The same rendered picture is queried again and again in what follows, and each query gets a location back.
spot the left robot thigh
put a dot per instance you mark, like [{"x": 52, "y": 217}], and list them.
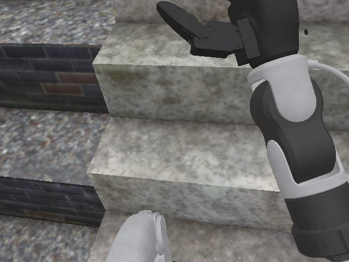
[{"x": 140, "y": 239}]

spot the right robot hand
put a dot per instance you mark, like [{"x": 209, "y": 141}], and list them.
[{"x": 260, "y": 30}]

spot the robot right forearm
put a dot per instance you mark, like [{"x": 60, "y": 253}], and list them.
[{"x": 287, "y": 106}]

